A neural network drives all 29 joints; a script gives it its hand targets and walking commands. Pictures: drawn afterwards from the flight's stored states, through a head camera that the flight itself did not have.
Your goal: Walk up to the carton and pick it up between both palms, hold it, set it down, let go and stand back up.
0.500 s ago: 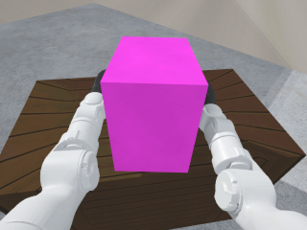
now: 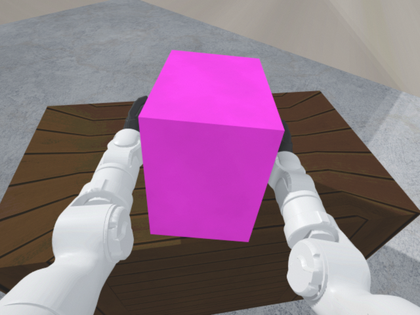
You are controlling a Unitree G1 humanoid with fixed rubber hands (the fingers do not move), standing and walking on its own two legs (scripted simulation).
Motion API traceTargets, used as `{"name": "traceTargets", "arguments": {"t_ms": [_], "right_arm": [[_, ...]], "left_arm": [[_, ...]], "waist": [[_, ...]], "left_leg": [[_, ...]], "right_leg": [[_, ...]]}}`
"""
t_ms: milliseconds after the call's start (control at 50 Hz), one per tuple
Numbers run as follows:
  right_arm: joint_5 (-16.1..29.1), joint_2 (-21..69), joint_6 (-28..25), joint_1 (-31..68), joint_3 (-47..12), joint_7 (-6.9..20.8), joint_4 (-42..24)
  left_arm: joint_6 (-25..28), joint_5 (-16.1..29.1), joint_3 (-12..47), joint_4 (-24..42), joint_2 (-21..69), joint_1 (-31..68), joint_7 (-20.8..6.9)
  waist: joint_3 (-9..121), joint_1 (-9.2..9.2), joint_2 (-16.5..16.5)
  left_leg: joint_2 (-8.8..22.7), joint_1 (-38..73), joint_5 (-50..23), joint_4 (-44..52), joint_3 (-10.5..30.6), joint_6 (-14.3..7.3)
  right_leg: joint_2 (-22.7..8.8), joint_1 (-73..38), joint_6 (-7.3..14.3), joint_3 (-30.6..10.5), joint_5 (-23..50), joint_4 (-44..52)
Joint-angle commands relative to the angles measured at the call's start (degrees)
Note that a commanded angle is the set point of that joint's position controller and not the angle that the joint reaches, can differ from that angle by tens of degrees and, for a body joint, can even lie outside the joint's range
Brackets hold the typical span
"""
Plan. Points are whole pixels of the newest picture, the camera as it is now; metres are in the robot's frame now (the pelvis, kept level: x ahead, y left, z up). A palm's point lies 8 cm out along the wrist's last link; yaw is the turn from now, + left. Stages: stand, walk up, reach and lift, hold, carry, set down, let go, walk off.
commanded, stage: set down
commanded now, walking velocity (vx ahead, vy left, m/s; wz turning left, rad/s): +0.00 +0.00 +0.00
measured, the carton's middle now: (208, 141) +0.46 -0.01 +0.09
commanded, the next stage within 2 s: none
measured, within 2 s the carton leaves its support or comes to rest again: rests again in 0.86 s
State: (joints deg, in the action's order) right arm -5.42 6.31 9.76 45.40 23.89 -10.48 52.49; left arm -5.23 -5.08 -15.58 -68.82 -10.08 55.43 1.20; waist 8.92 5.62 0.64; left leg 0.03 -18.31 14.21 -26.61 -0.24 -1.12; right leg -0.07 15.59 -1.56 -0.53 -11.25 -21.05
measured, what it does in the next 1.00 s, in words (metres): stands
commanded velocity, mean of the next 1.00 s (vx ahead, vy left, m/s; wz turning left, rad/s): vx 0.00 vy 0.00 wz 0.00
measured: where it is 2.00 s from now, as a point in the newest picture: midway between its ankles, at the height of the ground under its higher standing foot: outside the picture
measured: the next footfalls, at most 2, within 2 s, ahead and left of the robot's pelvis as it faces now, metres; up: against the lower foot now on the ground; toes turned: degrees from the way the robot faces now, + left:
none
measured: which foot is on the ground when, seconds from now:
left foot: down 0.00-1.00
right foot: down 0.00-1.00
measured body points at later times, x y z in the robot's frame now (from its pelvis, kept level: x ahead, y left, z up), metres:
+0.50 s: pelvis +0.00 +0.00 +0.00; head +0.00 +0.03 +0.45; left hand +0.45 +0.15 +0.12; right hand +0.40 -0.15 +0.10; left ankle -0.01 +0.10 -0.74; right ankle -0.01 -0.14 -0.74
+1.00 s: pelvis +0.00 +0.00 +0.00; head +0.01 +0.03 +0.45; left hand +0.45 +0.15 +0.11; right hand +0.40 -0.15 +0.09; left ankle -0.01 +0.10 -0.74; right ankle -0.01 -0.14 -0.74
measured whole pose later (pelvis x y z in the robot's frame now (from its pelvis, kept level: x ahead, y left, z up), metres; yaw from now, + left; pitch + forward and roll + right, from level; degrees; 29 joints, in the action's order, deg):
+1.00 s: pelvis +0.00 +0.00 +0.00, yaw +0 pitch +6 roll -2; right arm -16.8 10.5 0.1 45.1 34.1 -7.0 52.5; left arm 1.2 -8.8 -22.5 -69.9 -10.4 54.7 -4.4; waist 5.1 5.6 2.1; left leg 0.0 -18.3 14.0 -26.6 -0.2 -1.1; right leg -0.1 15.6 -1.6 -0.5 -11.1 -21.0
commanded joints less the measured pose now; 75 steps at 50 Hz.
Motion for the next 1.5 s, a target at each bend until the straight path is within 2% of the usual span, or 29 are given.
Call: {"name": "traceTargets", "arguments": {"t_ms": [0,100,120,140,160,180,200,240,280,380,540,740,800,820,840,900,960,980,1000,1020,1060,1160,1220,1240,1320,1340,1400,1440,1480], "right_arm": [[-6.0,34.95,-5.32,54.42,-15.32,6.42,-14.16],[-7.44,34.07,-5.95,52.89,-14.13,6.95,-13.92],[-7.74,33.9,-6.22,53.29,-13.83,7.27,-14.24],[-7.92,34.12,-6.26,52.04,-13.76,7.23,-13.16],[-8.16,33.68,-6.06,51.92,-12.5,7.33,-12.43],[-7.84,33.63,-6.27,51.94,-13.49,7.46,-14.42],[-8.22,33.97,-6.39,51.31,-13.72,7.45,-14.24],[-8.72,34.02,-6.79,49.44,-13.54,7.35,-13.41],[-10.07,33.44,-6.83,48.58,-10.9,7.67,-11.8],[-11.11,32.7,-8.02,46.96,-10.58,8.5,-11.22],[-13.47,31.81,-8.87,43.44,-8.62,9.06,-11.14],[-16.83,30.76,-10.42,40.19,-5.36,9.51,-8.56],[-17.16,30.41,-10.46,38.9,-5.8,9.97,-8.67],[-17.59,30.67,-10.72,38.29,-4.66,9.89,-8.64],[-18.2,30.56,-11.15,37.99,-4.33,9.9,-8.32],[-19.33,30.88,-11.49,37.7,-3.7,9.98,-8.99],[-19.84,28.78,-11.76,36.2,-2.29,9.98,-8.35],[-20.1,28.94,-12.05,36.6,-2.84,10.05,-9.02],[-20.28,27.08,-12.38,35.99,-1.59,9.99,-8.32],[-21.68,28.11,-12.56,35.84,-0.33,9.94,-7.95],[-22.11,27.21,-13.62,36.53,-0.41,10.03,-9.48],[-24.75,29.57,-12.98,34.53,2.06,10.23,-7.55],[-25.66,27.66,-13.05,33.78,3.82,10.09,-6.94],[-25.65,28.21,-13.24,33.66,3.03,10.28,-7.55],[-27.49,28.76,-13.45,31.6,5.51,9.8,-6.26],[-27.5,29.37,-13.37,31.57,5.15,9.84,-6.87],[-27.47,29.26,-13.9,32.18,4.74,10.06,-7.64],[-27.85,29.05,-13.95,31.03,5.93,9.86,-6.47],[-27.97,28.45,-13.9,30.48,5.87,10.07,-6.24]], "left_arm": [[5.65,2.14,8.15,6.91,35.26,49.55,-14.45],[6.41,1.82,7.81,7.68,34.79,48.84,-14.61],[6.57,1.38,7.16,6.54,34.56,47.93,-14.63],[6.68,1.31,7.21,6.53,34.55,47.7,-14.61],[6.45,0.46,6.15,5.57,33.94,47.56,-14.68],[6.53,0.57,5.75,5.73,33.59,46.28,-14.82],[6.99,0.35,5.39,6.12,33.42,46.34,-14.9],[7.43,0.21,5.52,5.68,33.28,44.63,-14.99],[7.42,-0.64,4.95,5.43,32.62,45.87,-15.11],[7.81,-2.38,4.17,5.8,31.92,44.14,-14.9],[7.62,-5.52,1.18,4.33,29.6,39.14,-15.12],[8.31,-7.69,0.49,3.89,27.44,39.45,-14.87],[7.75,-8.75,-1.23,3.22,27.51,36.81,-15.12],[7.91,-8.92,-0.46,3.96,27.83,37.26,-15.15],[8.13,-9.11,-0.43,3.96,27.93,36.67,-14.95],[8.33,-9.53,-1.48,2.98,27.18,37.08,-15.0],[8.2,-10.01,-1.93,2.86,26.37,35.9,-15.15],[8.56,-9.78,-1.8,3.61,26.39,36.31,-15.08],[9.17,-10.14,-2.31,2.64,24.89,36.43,-14.77],[9.24,-10.43,-2.27,3.39,25.71,37.29,-14.74],[10.03,-10.3,-2.63,2.83,24.9,37.28,-14.49],[9.55,-12.75,-5.11,1.6,25.84,35.99,-14.74],[9.67,-13.51,-5.77,1.66,24.49,35.76,-14.67],[9.42,-13.87,-6.38,1.57,25.27,34.45,-14.64],[9.44,-15.05,-6.02,2.58,26.33,33.68,-14.85],[9.38,-15.46,-6.85,2.32,26.2,33.17,-14.78],[9.78,-15.7,-7.99,2.21,25.34,33.19,-14.84],[9.33,-15.98,-6.62,2.84,26.7,32.72,-14.88],[9.48,-16.33,-7.69,2.34,25.68,32.4,-14.73]], "waist": [[27.89,4.89,-1.74],[27.8,5.33,-2.57],[27.63,4.71,-2.49],[27.71,5.38,-2.7],[26.22,5.26,-2.5],[26.51,4.04,-2.21],[25.9,4.03,-1.52],[25.4,4.57,-1.69],[24.63,5.07,-3.07],[25.36,4.28,-4.29],[20.21,2.74,-3.47],[20.02,3.12,-4.81],[16.83,1.88,-4.25],[17.85,3.07,-4.94],[18.67,3.24,-5.34],[17.35,2.43,-4.34],[16.28,2.93,-5.19],[17.67,2.51,-4.3],[18.1,2.65,-5.46],[17.73,3.32,-5.03],[19.45,2.4,-5.32],[13.57,1.77,-4.05],[13.76,2.57,-4.32],[12.78,1.45,-3.97],[11.66,2.92,-4.25],[11.04,1.98,-4.76],[12.53,1.2,-3.47],[11.14,2.23,-4.61],[10.89,1.39,-4.9]], "left_leg": [[-1.28,4.21,-16.79,4.62,-2.27,3.21],[-1.11,5.01,-17.05,4.88,-2.58,3.53],[-1.21,4.48,-16.79,4.93,-2.7,3.54],[-1.13,4.26,-16.98,4.9,-2.35,3.39],[-1.08,3.84,-15.85,5.35,-2.5,3.34],[-1.39,3.32,-15.4,5.37,-2.98,3.26],[-1.46,2.92,-15.68,5.49,-2.99,2.89],[-1.35,2.63,-16.5,5.41,-2.78,3.0],[-1.2,2.78,-14.43,6.03,-2.93,3.2],[-1.24,4.84,-17.58,5.39,-3.36,3.93],[-1.2,4.55,-15.08,6.69,-4.4,3.21],[-0.96,6.33,-16.15,6.63,-4.87,3.78],[-0.86,6.77,-17.45,7.06,-5.06,3.84],[-0.54,8.23,-17.94,6.86,-4.88,4.15],[-0.62,8.53,-17.79,6.49,-4.75,4.08],[-0.89,7.08,-16.85,6.96,-5.53,3.8],[-0.7,8.4,-17.16,7.23,-5.58,4.31],[-0.7,8.48,-17.51,7.11,-5.68,4.0],[-0.77,8.66,-18.15,6.82,-5.76,4.25],[-0.66,8.69,-17.52,6.96,-5.46,4.22],[-0.68,8.25,-17.98,6.67,-5.93,4.38],[-0.91,6.94,-15.81,7.68,-6.05,3.59],[-0.78,7.67,-15.6,8.04,-6.08,3.71],[-0.83,7.5,-15.6,8.01,-6.22,3.43],[-0.7,8.35,-16.14,8.05,-5.98,3.82],[-0.82,8.16,-16.15,8.12,-6.16,3.67],[-0.95,8.11,-16.09,7.85,-6.37,3.3],[-0.64,8.85,-16.72,7.81,-6.2,3.8],[-0.52,9.32,-16.76,7.67,-6.04,3.82]], "right_leg": [[0.21,-26.82,-0.4,0.48,35.13,-3.59],[0.36,-25.59,-0.34,1.23,33.73,-3.39],[0.35,-25.69,-0.17,1.16,32.94,-3.32],[0.2,-25.6,-0.19,1.14,34.07,-3.47],[0.22,-25.28,-0.26,1.3,32.36,-3.11],[-0.05,-26.51,-0.52,0.98,33.39,-3.55],[-0.14,-27.38,-0.69,0.71,34.81,-3.77],[-0.15,-27.2,-0.71,0.71,35.96,-3.92],[-0.11,-26.44,-0.3,1.24,32.07,-3.29],[0.23,-25.17,0.02,2.19,31.23,-3.0],[0.06,-25.29,-0.38,2.33,28.28,-2.36],[0.17,-22.83,-0.15,3.35,25.65,-1.41],[0.2,-23.02,-0.51,3.84,25.14,-1.09],[0.46,-21.75,-0.38,4.06,24.54,-0.97],[0.49,-20.87,-0.23,4.15,23.89,-0.81],[0.2,-22.27,-0.51,3.85,24.51,-0.83],[0.46,-21.16,-0.36,4.55,22.49,-0.38],[0.44,-21.51,-0.39,4.28,23.34,-0.31],[0.48,-20.44,-0.29,4.37,23.1,-0.2],[0.47,-20.02,-0.35,4.64,22.02,-0.17],[0.32,-20.22,-0.35,4.71,23.14,-0.62],[0.02,-20.49,-0.75,4.71,20.58,0.37],[0.06,-19.86,-0.98,5.1,20.73,0.5],[-0.01,-20.04,-0.83,4.69,20.34,0.37],[0.25,-18.88,-0.99,5.35,18.87,1.19],[0.15,-18.7,-0.98,5.2,18.64,1.37],[0.22,-19.36,-1.26,5.03,19.37,1.02],[0.45,-18.5,-1.16,5.38,18.65,1.17],[0.53,-18.1,-1.02,5.41,17.18,1.61]]}}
